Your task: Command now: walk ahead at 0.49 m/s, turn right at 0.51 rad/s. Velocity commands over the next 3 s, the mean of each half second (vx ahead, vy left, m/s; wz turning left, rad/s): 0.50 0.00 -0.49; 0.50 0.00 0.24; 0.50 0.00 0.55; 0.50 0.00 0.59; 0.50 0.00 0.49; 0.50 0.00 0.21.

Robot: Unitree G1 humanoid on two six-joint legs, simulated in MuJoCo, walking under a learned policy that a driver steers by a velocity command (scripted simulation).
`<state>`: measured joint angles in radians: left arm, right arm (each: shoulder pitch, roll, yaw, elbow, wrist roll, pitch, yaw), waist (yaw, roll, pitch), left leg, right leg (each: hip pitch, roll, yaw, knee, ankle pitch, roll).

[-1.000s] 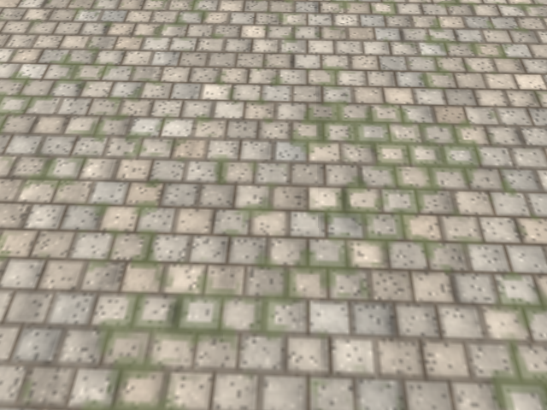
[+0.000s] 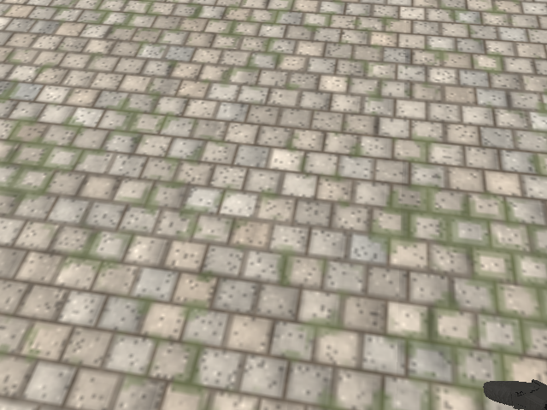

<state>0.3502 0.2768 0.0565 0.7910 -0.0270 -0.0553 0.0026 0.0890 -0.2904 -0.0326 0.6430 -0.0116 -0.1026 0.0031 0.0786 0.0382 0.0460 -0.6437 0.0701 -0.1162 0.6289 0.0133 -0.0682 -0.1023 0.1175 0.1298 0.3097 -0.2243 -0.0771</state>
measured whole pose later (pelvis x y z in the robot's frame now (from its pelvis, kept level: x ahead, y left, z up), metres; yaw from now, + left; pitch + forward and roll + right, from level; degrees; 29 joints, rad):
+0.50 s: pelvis +0.27 +0.02 +0.00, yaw -17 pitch +1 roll +2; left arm 0.11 0.30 0.05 0.66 -0.02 -0.03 -0.03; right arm 0.36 -0.29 -0.07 0.82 0.01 -0.09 0.01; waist -0.10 -0.04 0.04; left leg 0.00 -0.02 0.13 0.23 -0.25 0.01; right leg -0.64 -0.09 0.06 0.73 -0.06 0.00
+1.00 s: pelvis +0.52 -0.10 +0.00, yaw -5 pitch +0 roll -2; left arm 0.32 0.27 0.07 0.84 0.01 -0.09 0.00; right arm 0.16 -0.29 -0.06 0.76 0.02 -0.03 0.03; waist 0.07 0.05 0.03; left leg -0.67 0.11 -0.04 0.78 0.01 0.00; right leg 0.03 0.04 -0.22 0.21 -0.25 -0.03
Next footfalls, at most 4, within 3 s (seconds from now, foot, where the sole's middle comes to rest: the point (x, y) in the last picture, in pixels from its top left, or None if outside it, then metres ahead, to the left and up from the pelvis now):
0.14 left None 0.27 0.14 -0.78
0.62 right None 0.46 -0.19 -0.78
1.16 left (312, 286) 0.79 0.01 -0.78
1.66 right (368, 200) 1.10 -0.15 -0.78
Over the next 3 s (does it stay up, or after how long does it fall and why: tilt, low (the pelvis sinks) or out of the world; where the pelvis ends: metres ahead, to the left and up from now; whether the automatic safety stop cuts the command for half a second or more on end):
stays up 1.52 0.30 0.00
